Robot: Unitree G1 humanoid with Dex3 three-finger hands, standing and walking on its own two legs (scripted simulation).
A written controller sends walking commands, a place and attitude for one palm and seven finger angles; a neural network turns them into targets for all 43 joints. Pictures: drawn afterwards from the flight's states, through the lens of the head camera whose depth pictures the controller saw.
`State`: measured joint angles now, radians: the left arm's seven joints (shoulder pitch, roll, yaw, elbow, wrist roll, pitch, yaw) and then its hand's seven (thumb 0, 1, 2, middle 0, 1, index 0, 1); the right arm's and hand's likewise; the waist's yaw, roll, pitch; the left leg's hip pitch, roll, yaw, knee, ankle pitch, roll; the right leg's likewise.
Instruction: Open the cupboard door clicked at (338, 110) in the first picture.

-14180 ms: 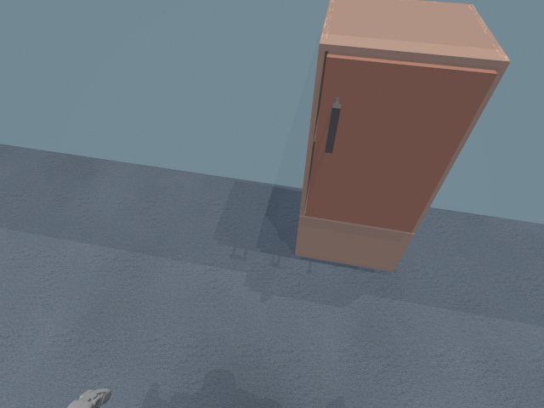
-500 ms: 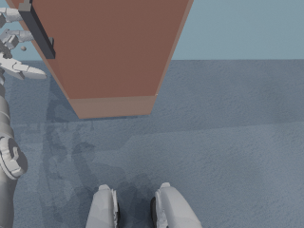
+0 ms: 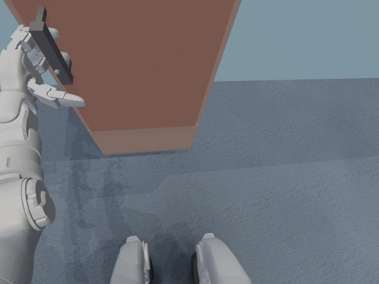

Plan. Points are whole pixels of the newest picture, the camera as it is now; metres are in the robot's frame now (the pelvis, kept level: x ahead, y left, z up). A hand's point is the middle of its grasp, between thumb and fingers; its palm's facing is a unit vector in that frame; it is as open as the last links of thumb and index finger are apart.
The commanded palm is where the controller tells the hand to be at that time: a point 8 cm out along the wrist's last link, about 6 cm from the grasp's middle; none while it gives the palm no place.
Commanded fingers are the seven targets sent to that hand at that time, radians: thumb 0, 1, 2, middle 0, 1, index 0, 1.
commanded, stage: slide the fingers in behind the handle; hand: left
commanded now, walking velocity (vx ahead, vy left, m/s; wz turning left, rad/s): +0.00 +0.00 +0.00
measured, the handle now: (55, 49) +0.58 +0.23 +0.06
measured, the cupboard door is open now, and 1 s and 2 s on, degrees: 0 1 14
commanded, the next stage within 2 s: close the thumb around the handle in 0.66 s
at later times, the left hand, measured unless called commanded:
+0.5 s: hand (65, 77) +0.51 +0.20 +0.06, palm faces +0.04 -1.00 -0.01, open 14.0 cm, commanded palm +0.49 +0.24 +0.06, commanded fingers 0.00 -0.50 0.30 -0.30 -1.20 -0.30 -1.20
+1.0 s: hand (63, 74) +0.51 +0.20 +0.06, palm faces +0.03 -1.00 -0.01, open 12.4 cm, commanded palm +0.49 +0.24 +0.06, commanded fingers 0.00 0.23 0.61 -0.35 -1.28 -0.35 -1.28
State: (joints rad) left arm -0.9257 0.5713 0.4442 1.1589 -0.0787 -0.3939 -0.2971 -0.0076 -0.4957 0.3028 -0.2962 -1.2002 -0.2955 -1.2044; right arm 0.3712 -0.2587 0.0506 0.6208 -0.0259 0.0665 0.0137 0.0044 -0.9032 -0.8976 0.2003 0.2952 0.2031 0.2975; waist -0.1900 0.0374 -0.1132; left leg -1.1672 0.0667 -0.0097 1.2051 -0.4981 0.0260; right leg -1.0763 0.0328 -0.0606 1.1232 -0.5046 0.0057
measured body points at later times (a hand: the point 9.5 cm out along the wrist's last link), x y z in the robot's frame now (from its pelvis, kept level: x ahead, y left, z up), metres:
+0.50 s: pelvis +0.00 -0.01 +0.00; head +0.14 +0.02 +0.43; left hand +0.50 +0.25 +0.07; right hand +0.02 -0.27 -0.11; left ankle +0.03 +0.10 -0.64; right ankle +0.01 -0.13 -0.64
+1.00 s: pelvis +0.00 +0.00 +0.00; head +0.15 +0.03 +0.42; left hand +0.50 +0.26 +0.07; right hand +0.00 -0.26 -0.11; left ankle +0.03 +0.10 -0.64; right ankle +0.01 -0.13 -0.64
